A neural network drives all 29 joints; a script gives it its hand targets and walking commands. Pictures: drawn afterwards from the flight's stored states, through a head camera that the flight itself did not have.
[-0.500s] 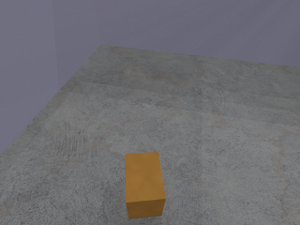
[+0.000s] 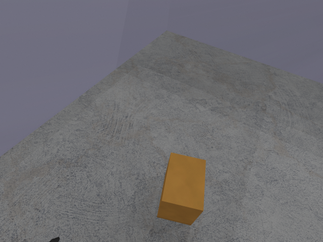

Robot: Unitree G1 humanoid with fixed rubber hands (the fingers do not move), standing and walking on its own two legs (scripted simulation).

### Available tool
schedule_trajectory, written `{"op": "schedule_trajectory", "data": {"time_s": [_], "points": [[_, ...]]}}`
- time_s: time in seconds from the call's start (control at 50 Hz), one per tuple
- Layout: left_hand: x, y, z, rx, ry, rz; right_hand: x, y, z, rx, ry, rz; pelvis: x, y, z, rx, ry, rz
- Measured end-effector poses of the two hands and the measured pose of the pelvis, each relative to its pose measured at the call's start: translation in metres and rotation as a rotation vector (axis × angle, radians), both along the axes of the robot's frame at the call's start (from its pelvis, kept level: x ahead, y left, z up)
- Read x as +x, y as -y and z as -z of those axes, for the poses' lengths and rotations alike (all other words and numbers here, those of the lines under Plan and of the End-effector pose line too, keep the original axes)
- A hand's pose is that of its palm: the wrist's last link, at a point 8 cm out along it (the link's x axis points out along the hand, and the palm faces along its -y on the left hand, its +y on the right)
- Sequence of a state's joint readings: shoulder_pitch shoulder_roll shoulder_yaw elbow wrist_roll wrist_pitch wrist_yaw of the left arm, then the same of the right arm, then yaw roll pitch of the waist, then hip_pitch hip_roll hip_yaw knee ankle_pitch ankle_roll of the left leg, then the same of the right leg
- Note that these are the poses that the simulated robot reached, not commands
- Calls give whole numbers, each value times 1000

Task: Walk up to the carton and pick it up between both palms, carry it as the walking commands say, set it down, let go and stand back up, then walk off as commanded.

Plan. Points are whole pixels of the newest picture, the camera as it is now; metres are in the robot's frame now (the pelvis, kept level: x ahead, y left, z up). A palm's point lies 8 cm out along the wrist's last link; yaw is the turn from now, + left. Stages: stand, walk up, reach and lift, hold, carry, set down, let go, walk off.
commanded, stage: walk off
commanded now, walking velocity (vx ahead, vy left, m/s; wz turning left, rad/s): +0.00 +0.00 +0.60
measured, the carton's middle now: (180, 189) +0.50 -0.20 -0.64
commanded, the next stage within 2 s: none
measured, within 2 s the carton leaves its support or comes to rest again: neither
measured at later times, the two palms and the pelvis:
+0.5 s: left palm out of the picture +0.01 +0.25 -0.12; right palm (246, 234) +0.17 -0.26 -0.13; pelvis +0.01 -0.03 -0.01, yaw +19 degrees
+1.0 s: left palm out of the picture +0.01 +0.28 -0.11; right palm (221, 207) +0.25 -0.20 -0.13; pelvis +0.04 -0.01 -0.02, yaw +36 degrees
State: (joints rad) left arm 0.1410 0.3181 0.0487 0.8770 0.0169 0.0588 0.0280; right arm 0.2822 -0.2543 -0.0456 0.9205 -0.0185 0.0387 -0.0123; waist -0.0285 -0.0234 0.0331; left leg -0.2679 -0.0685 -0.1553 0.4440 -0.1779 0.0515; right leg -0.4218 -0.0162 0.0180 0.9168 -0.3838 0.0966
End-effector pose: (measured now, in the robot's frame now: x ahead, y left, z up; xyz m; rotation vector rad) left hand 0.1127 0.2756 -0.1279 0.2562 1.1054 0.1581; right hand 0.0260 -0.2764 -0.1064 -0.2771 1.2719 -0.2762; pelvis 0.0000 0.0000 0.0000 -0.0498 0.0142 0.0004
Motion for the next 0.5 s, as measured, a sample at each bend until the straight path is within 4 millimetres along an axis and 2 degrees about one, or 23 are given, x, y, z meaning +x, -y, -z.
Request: {"op": "schedule_trajectory", "data": {"time_s": [0.08,0.16,0.22,0.28,0.4,0.5], "points": [[-6,2,-6,16,27,-47,21,11,1,-6,17,-42,0,7,0,6,-12,-52],[-15,13,-12,38,59,-92,38,26,9,8,19,-81,0,21,3,19,-20,-101],[-35,20,-13,77,49,-132,57,36,18,26,48,-110,1,33,8,32,-14,-132],[-59,25,-19,93,17,-174,78,35,20,43,68,-172,3,37,5,37,-12,-174],[-76,34,-23,68,38,-253,108,19,24,100,46,-275,8,36,4,49,-11,-262],[-98,28,-11,30,31,-339,149,-19,21,124,80,-386,11,25,8,54,-8,-329]]}}
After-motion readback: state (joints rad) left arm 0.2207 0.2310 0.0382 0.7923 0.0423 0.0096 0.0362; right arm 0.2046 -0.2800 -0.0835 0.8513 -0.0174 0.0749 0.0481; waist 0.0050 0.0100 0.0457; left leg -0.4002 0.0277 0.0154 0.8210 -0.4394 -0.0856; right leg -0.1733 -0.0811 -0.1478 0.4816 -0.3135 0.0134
